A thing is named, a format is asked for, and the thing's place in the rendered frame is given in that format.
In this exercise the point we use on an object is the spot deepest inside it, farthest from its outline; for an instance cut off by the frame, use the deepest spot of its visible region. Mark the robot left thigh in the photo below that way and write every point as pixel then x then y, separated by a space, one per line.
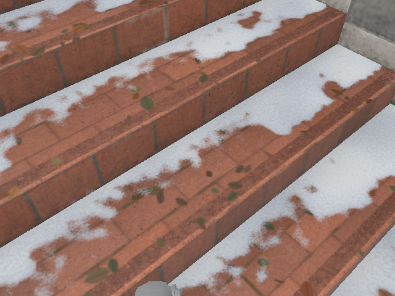
pixel 158 288

